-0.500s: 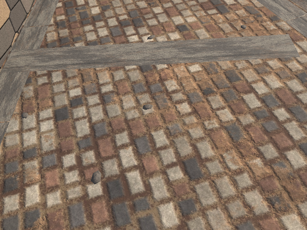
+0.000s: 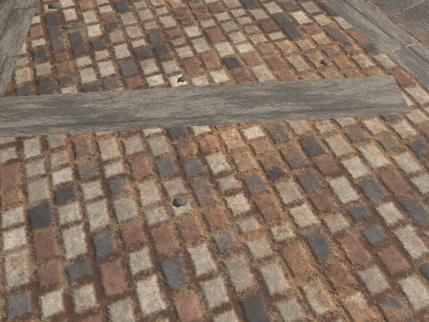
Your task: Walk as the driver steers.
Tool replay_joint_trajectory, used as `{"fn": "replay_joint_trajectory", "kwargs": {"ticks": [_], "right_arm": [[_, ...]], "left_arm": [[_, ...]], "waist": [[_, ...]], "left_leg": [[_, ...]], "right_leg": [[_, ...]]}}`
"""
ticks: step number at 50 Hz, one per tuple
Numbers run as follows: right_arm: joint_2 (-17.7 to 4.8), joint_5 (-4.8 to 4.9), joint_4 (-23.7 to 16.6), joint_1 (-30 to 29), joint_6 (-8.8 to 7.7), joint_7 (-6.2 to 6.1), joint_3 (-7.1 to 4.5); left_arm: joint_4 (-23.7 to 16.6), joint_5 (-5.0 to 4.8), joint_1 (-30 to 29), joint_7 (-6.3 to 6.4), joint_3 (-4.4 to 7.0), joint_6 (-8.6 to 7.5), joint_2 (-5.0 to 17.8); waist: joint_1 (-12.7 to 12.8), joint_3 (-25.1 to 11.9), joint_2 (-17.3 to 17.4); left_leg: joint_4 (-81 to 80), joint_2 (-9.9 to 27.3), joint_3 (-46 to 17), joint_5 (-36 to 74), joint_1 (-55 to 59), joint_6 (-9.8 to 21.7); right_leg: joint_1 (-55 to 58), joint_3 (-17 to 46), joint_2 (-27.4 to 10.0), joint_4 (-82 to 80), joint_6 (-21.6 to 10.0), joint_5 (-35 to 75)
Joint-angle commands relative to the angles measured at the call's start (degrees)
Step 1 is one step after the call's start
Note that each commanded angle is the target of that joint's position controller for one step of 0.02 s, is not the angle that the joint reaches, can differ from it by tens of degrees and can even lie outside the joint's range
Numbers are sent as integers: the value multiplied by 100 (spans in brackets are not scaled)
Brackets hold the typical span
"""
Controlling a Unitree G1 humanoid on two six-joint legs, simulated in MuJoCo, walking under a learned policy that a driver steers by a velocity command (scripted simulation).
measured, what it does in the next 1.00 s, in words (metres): walks ahead, turning left: right foot, then left foot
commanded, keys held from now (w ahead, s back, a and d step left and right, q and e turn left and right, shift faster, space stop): w+q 0.60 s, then w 0.26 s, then w+e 0.14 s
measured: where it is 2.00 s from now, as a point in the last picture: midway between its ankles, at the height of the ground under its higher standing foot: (177, 163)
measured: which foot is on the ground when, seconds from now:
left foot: down 0.00-0.36, up 0.38-0.86, down 0.88-1.00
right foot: up 0.00-0.34, down 0.36-0.88, up 0.90-1.00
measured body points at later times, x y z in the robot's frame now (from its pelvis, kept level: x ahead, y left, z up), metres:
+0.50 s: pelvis +0.29 -0.05 +0.01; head +0.32 -0.05 +0.46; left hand +0.38 +0.25 -0.07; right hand +0.44 -0.30 -0.11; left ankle +0.17 +0.07 -0.63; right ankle +0.36 -0.14 -0.72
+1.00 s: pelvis +0.52 +0.10 +0.01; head +0.54 +0.12 +0.46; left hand +0.43 +0.37 -0.12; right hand +0.79 -0.06 -0.08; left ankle +0.53 +0.20 -0.72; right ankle +0.48 -0.10 -0.63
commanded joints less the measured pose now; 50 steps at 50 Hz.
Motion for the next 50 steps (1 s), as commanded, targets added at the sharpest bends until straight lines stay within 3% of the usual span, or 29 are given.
{"fn": "replay_joint_trajectory", "kwargs": {"ticks": [1,2,5,9,11,13,15,17,18,19,20,21,22,23,24,26,30,34,37,40,42,43,44,45,46,47,48,49,50], "right_arm": [[-712,-55,-196,720,42,-93,-214],[-669,-131,-226,669,37,-118,-184],[-670,-11,-197,657,51,-180,-190],[-968,44,-105,900,123,-297,-287],[-1011,65,-14,1216,184,-324,-302],[-994,114,33,1382,237,-341,-302],[-966,103,28,1400,274,-357,-303],[-842,60,-25,1306,314,-347,-276],[-574,8,-88,1308,301,-318,-179],[-117,-155,-201,1544,285,-309,-30],[-146,119,-403,2203,220,-296,2],[-723,195,-205,1985,250,-336,-123],[-912,138,-280,1411,290,-327,-187],[-833,70,-307,1175,325,-329,-189],[-770,24,-371,1023,339,-313,-210],[-571,66,-396,1036,404,-254,-195],[-344,10,-588,606,467,-216,-127],[-163,-5,-675,44,363,-112,-17],[-144,3,-838,-556,285,-22,36],[-256,10,-1000,-878,252,40,19],[-465,-28,-961,-555,246,41,-77],[-654,-44,-761,144,250,13,-194],[-960,-63,-489,1020,272,-65,-348],[-1494,-160,-339,1918,314,-187,-470],[-1549,-159,-380,1862,291,-182,-410],[-1062,-118,-352,1650,254,-167,-296],[-870,-83,-305,1314,217,-157,-225],[-661,-84,-272,951,180,-135,-170],[-483,-114,-269,702,133,-108,-128]], "left_arm": [[-826,35,-737,-46,171,-408,835],[-858,87,-623,-54,174,-403,778],[-924,161,-504,-31,121,-288,565],[-1238,170,-1512,-26,-16,-281,284],[-1314,102,-1876,-57,1,-319,326],[-1377,33,-2012,-78,63,-338,472],[-1395,0,-1953,-89,160,-361,657],[-1274,-1,-1409,-74,276,-393,794],[-1211,65,-793,-38,366,-415,989],[-1136,95,51,9,446,-376,1330],[-922,132,243,-68,529,-291,1638],[-1084,95,-61,-92,410,-288,1024],[-1097,79,-284,-73,331,-269,746],[-1094,124,-534,-83,285,-262,650],[-1032,139,-695,-82,259,-255,535],[-933,140,-755,-69,262,-302,476],[-676,89,-606,-51,367,-348,700],[-439,49,-460,-62,392,-292,851],[-216,-50,-173,-61,423,-228,1005],[16,-133,59,-63,448,-129,1112],[93,-164,11,-33,468,-63,1245],[119,-175,-67,-8,450,-27,1251],[123,-143,-3,16,369,-33,1102],[-91,29,108,-6,179,-89,592],[-78,-23,548,-57,67,-205,307],[-99,-211,7,-84,254,-247,924],[-243,-274,-357,-90,280,-261,966],[-220,-187,-495,-49,275,-242,851],[-184,-114,-421,-34,301,-178,799]], "waist": [[-398,-455,-210],[-194,-445,-54],[8,-325,263],[-308,-93,337],[-500,-180,397],[-516,-248,480],[-401,-313,580],[-61,-467,653],[253,-945,474],[421,-1804,-548],[30,-2092,-2419],[186,-1435,-1273],[271,-843,-725],[159,-560,-317],[61,-332,-362],[-53,-232,-623],[-24,-88,-372],[138,2,-241],[306,195,-197],[269,247,-305],[-56,-77,-499],[-494,-511,-483],[-892,-1046,-408],[-1066,-1911,608],[-753,-2670,1350],[-928,-1956,726],[-753,-1117,711],[-531,-750,432],[-338,-495,574]], "left_leg": [[-1501,1786,-2931,259,2574,1240],[-1634,1645,-2717,659,2186,1255],[-1858,1458,-2225,1126,1437,1334],[-1856,969,-1570,863,510,961],[-1707,958,-1661,610,523,806],[-1435,1083,-1964,217,835,680],[-1042,1251,-2338,-37,1205,534],[-431,1140,-2423,22,1185,333],[567,839,-2160,-68,909,142],[2347,332,-1497,-1799,115,-105],[3925,89,-1051,-2828,-1745,-286],[4550,472,-1278,-2304,-2159,-382],[4617,636,-1116,-1740,-2204,-411],[4465,822,-1029,-1343,-1940,-462],[4178,962,-1029,-1110,-1842,-484],[3931,1102,-877,-877,-1504,-514],[3165,1187,-834,-424,-1847,-611],[1703,1073,-644,510,-1522,-528],[923,963,-342,705,-1297,-422],[467,851,-193,221,-1193,-207],[205,576,43,-134,-403,14],[-88,384,197,144,675,178],[-36,518,-25,380,2235,348],[66,2025,-1982,423,4299,874],[-738,3015,-4303,-247,4903,1531],[-957,2794,-3671,-575,4277,1257],[-1114,2544,-2667,-349,3437,1005],[-1305,2250,-2111,-96,2731,820],[-1527,2049,-1662,193,2211,728]], "right_leg": [[-2822,230,-634,518,106,609],[-2527,238,-749,293,159,743],[-2290,38,-868,-604,446,698],[-1658,-214,-614,-2485,647,2245],[-1282,-198,-387,-3091,691,2972],[-1142,-22,-347,-3463,647,2985],[-985,104,-376,-3677,511,2606],[-204,-2,-406,-3956,244,2218],[796,292,-831,-3991,-30,1987],[2218,1474,-1960,-3960,-363,1738],[3128,4289,-2939,-4730,-1204,-33],[2616,4103,-2692,-4994,-1056,-838],[2017,2979,-2437,-4971,-833,-333],[1406,2220,-2160,-5031,-752,629],[1045,1694,-1936,-5137,-740,1211],[659,962,-1712,-5399,-712,1798],[765,267,-1845,-5660,-898,2642],[827,-368,-1694,-5768,-857,2943],[989,-587,-1752,-5790,-829,2956],[1510,-596,-1963,-5556,-758,3517],[1688,-751,-1953,-4912,-624,5142],[1504,-991,-1789,-4090,-479,5892],[671,-1096,-1533,-2961,-287,5487],[-1205,-1178,-968,-826,4,2733],[-2449,-170,-185,530,139,-963],[-2963,292,-488,899,109,-738],[-3112,113,-745,674,63,-183],[-2914,32,-966,360,94,302],[-2659,49,-1096,128,141,684]]}}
